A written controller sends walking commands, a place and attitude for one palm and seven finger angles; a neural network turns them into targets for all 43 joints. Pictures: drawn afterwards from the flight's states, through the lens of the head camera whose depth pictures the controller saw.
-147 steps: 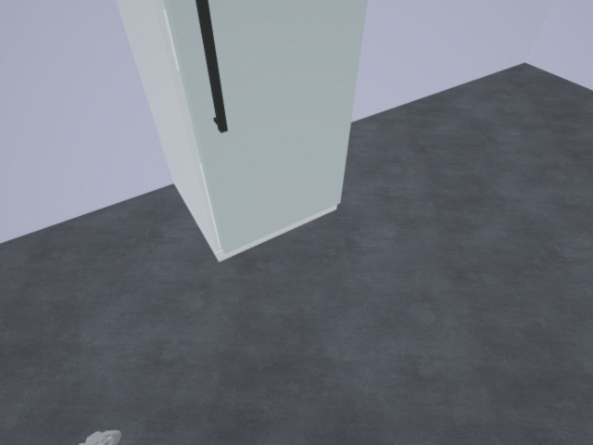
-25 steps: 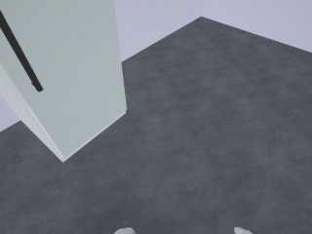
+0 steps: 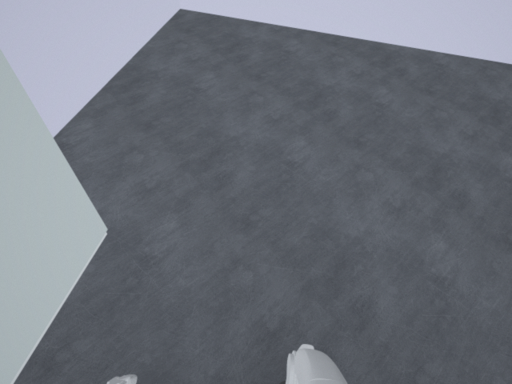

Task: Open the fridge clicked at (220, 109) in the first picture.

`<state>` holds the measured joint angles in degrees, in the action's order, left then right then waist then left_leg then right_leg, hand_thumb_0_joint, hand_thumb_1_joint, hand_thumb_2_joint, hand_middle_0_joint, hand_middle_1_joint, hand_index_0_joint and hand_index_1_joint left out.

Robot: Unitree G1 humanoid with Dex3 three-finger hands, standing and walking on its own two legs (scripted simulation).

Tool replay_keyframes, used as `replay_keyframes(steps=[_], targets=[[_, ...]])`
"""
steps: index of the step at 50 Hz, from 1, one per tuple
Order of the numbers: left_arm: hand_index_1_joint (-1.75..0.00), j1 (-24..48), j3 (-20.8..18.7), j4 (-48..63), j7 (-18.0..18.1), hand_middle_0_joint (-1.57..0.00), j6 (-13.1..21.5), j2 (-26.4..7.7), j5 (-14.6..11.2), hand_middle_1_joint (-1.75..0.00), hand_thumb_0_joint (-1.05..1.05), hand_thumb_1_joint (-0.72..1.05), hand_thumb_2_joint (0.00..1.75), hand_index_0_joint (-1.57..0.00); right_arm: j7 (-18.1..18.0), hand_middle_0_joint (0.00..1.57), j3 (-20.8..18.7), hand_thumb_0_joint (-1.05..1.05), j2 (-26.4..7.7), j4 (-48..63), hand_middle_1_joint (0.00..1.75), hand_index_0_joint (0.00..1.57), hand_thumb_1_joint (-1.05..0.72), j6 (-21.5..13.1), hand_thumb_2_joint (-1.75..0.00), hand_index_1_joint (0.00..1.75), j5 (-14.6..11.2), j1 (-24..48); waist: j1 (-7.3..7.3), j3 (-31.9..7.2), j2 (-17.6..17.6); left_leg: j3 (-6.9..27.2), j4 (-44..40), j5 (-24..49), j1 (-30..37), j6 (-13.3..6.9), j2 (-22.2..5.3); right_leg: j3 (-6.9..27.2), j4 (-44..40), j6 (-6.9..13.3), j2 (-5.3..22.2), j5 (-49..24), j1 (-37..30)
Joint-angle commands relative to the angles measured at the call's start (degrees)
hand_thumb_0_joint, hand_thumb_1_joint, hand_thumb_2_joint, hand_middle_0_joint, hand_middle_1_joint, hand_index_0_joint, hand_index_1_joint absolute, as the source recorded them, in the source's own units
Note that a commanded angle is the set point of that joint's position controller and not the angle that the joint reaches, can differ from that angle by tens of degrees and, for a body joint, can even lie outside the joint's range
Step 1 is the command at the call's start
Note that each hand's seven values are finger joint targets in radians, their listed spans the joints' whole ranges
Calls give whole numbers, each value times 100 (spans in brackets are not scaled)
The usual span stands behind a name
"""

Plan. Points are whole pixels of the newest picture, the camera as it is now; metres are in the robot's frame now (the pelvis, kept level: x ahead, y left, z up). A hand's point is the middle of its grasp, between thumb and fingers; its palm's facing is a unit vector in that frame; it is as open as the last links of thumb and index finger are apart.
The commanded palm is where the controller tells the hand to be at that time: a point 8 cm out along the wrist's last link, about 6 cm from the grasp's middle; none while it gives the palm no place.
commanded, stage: walk to a spot facing it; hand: left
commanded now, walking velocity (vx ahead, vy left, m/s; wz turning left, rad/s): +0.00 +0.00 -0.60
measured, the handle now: out of the picture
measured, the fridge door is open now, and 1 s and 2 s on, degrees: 0 0 0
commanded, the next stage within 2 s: none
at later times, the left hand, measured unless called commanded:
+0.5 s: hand (158, 300) +0.29 +0.19 -0.15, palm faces -0.23 -0.93 -0.30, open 7.3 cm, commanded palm none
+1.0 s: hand (179, 251) +0.40 +0.17 -0.17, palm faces -0.56 -0.80 -0.20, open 7.3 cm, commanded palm none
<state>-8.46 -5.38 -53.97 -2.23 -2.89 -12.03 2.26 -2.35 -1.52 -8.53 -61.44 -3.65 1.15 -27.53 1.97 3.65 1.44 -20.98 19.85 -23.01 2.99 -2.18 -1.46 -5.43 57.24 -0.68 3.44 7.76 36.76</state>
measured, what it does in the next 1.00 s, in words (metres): walks ahead, turning right: right foot, then left foot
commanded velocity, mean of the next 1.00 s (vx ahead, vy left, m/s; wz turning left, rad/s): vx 0.00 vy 0.00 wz -0.60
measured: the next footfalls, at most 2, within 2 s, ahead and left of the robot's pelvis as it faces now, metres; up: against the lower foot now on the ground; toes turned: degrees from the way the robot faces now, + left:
right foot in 0.14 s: +0.18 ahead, -0.07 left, +0.00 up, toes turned -14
left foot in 0.64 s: +0.29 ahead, +0.13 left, +0.00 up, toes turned -19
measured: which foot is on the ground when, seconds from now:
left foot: down 0.00-0.14, up 0.16-0.62, down 0.64-1.00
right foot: up 0.00-0.12, down 0.14-0.64, up 0.66-1.00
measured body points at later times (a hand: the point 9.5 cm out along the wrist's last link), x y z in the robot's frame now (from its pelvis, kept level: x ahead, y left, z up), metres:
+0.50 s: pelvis +0.16 +0.01 +0.00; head +0.20 -0.03 +0.45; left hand +0.30 +0.24 -0.13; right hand +0.24 -0.26 -0.14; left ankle +0.25 +0.19 -0.67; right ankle +0.15 -0.06 -0.73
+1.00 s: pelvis +0.22 +0.05 +0.01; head +0.27 +0.04 +0.45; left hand +0.43 +0.22 -0.15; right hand +0.11 -0.19 -0.13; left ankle +0.26 +0.15 -0.73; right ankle +0.11 -0.06 -0.67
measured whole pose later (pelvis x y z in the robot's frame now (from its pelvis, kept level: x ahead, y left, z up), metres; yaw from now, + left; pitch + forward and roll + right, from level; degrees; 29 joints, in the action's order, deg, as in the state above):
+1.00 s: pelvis +0.22 +0.05 +0.01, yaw -37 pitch +1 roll -2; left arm -10.4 -5.7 -51.9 -1.7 -4.8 -14.1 1.5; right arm -1.1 -2.8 -11.2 -52.0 0.7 1.3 -13.3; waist 0.3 5.5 1.0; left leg -16.1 29.1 -17.8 -11.4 -0.2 -8.6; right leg -3.1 54.5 -4.9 3.7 24.7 24.8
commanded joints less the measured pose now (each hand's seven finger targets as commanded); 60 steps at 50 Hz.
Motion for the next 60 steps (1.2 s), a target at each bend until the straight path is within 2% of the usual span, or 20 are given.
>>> replay_keyframes(steps=[1, 5, 6, 7, 8, 12, 18, 27, 30, 31, 32, 33, 35, 39, 48, 54, 55, 56, 57, 60], targets=[[-30, 616, 130, 568, -33, -20, 187, 49, -68, -30, 0, 90, 90, -20, -25, 20, -130, 0, -819, 191, 30, 20, -90, -33, -90, 30, 30, -352, -31, 426, -767, 343, 117, 6510, 333, 48, -1584, -745, -1294, 220, -434, 465, 20], [-30, -765, -6, 215, 56, -20, 348, -414, -10, -30, 0, 90, 90, -20, 21, 20, -269, 0, -1182, 403, 30, 20, -90, 29, -90, 30, -54, 34, -708, -619, -1232, 145, 2482, 7399, -60, 131, -1620, -742, -2268, 528, -764, 343, -2188], [-30, -1474, -95, 21, 84, -20, 430, -773, -7, -30, 0, 90, 90, -20, 79, 20, -258, 0, -1143, 530, 30, 20, -90, 45, -90, 30, -130, 193, -1061, -1096, -909, 209, 4019, 5727, -1178, 271, -1542, -201, -2867, 806, -230, -595, -3803], [-30, -1855, -184, -34, 161, -20, 493, -1345, -74, -30, 0, 90, 90, -20, 97, 20, -189, 0, -689, 760, 30, 20, -90, 48, -90, 30, -228, 91, -1010, -1865, 349, 438, 5923, -590, -3300, 596, -474, 2646, -2772, 1686, 1655, -3653, -5617], [-30, -1785, -212, -1, 274, -20, 449, -1538, -235, -30, 0, 90, 90, -20, 7, 20, -204, 0, -708, 935, 30, 20, -90, 39, -90, 30, -197, 456, -981, -2129, 363, 1438, 7022, -1456, -3800, 577, -282, 3516, -2899, 2228, 2295, -5245, -5498], [-30, -450, -25, 302, 382, -20, 426, -902, -254, -30, 0, 90, 90, -20, 34, 20, -221, 0, -600, 893, 30, 20, -90, 317, -90, 30, -41, 731, -170, -597, -326, 2145, 5818, 96, -3382, 620, -873, 1852, -3624, 717, 1324, -3354, -2787], [-30, -319, -26, 301, 315, -20, 434, -814, -124, -30, 0, 90, 90, -20, 49, 20, -203, 0, -516, 940, 30, 20, -90, 504, -90, 30, 9, 852, 64, -472, 401, 2020, 4623, 513, -3169, 791, -684, 1434, -3636, 1004, 613, -2741, -1888], [-30, -710, -182, 521, 321, -20, 264, -1104, -90, -30, 0, 90, 90, -20, 75, 20, -199, 0, -720, 1540, 30, 20, -90, 378, -90, 30, -58, 2308, -485, -858, 941, 1846, 2331, 120, -2893, 774, -133, 2329, -2879, 1016, 516, -3424, -3012], [-30, -391, -194, 652, 345, -20, 193, -1131, -125, -30, 0, 90, 90, -20, 41, 20, -250, 0, -894, 1437, 30, 20, -90, 335, -90, 30, -98, 1783, -173, -1051, 795, 1869, 696, 953, -1707, 652, -116, 2435, -2378, 675, 363, -2879, -2644], [-30, -354, -148, 736, 339, -20, 180, -928, -174, -30, 0, 90, 90, -20, 22, 20, -306, 0, -1162, 1352, 30, 20, -90, 292, -90, 30, -67, 1448, -20, -1263, 184, 2246, 81, 1916, -579, 470, -683, 2108, -1877, 377, -22, -1780, -1849], [-30, -569, -84, 828, 282, -20, 180, -592, -230, -30, 0, 90, 90, -20, 38, 20, -394, 0, -1689, 1377, 30, 20, -90, 268, -90, 30, 1, 1271, -31, -1411, -1410, 3599, 98, 3891, 468, -100, -2290, 1259, -643, -20, -766, 1663, -451], [-30, -671, -64, 805, 295, -20, 202, -659, -147, -30, 0, 90, 90, -20, 64, 20, -375, 0, -1784, 1446, 30, 20, -90, 339, -90, 30, -31, 1230, -70, -1224, -1560, 3812, 280, 4951, 26, -554, -2867, 960, 550, -191, -596, 2954, -383], [-30, -682, -186, 589, 266, -20, 94, -835, -79, -30, 0, 90, 90, -20, 25, 20, -242, 0, -1240, 1533, 30, 20, -90, 324, -90, 30, 13, 1797, -262, -519, -1362, 2978, -29, 4241, -1129, -476, -2317, 1025, 1476, -349, -376, 2347, -443], [-30, -600, -147, 608, 93, -20, 12, -655, -96, -30, 0, 90, 90, -20, 23, 20, -214, 0, -1153, 1559, 30, 20, -90, 278, -90, 30, 25, 1795, -282, -407, -1208, 1942, 60, 3901, -1030, -315, -1683, 651, 1559, -425, -199, 1661, -430], [-30, 204, -36, 809, 24, -20, -19, -384, -103, -30, 0, 90, 90, -20, 84, 20, -434, 0, -1365, 1193, 30, 20, -90, 317, -90, 30, 37, 1070, 123, -484, -1370, 1317, 205, 3693, -463, -454, -1985, 26, -520, -401, -16, 1732, -787], [-30, -234, -50, 685, 80, -20, 161, -546, -93, -30, 0, 90, 90, -20, 153, 20, -509, 0, -1476, 1098, 30, 20, -90, 337, -90, 30, 15, 1088, -205, -872, -1072, 719, 1539, 3697, -865, 82, -1955, -167, -2906, -53, -228, 529, -2432], [-30, -774, -118, 531, 139, -20, 249, -988, -57, -30, 0, 90, 90, -20, 196, 20, -469, 0, -1328, 1172, 30, 20, -90, 355, -90, 30, -45, 1037, -494, -1218, -112, 563, 2630, 2781, -1842, 409, -1719, 613, -3419, 217, 387, -813, -3702], [-30, -1191, -261, 413, 244, -20, 291, -1686, -39, -30, 0, 90, 90, -20, 221, 20, -299, 0, -797, 1482, 30, 20, -90, 377, -90, 30, -46, 1288, -673, -1254, 1694, 617, 4041, -1063, -3676, 734, -792, 2675, -3446, 826, 1860, -3418, -4518], [-30, -1322, -292, 349, 318, -20, 247, -1781, -150, -30, 0, 90, 90, -20, 117, 20, -285, 0, -906, 1576, 30, 20, -90, 460, -90, 30, -53, 1503, -729, -1377, 1420, 1564, 4758, -1607, -3871, 715, -682, 2610, -3237, 1323, 2164, -4439, -4296], [-30, -461, -178, 532, 389, -20, 207, -1208, -162, -30, 0, 90, 90, -20, 78, 20, -303, 0, -978, 1399, 30, 20, -90, 521, -90, 30, -24, 1683, -419, -647, 929, 1984, 4924, -523, -3950, 747, -832, 1916, -3326, 1123, 1366, -3234, -3535]])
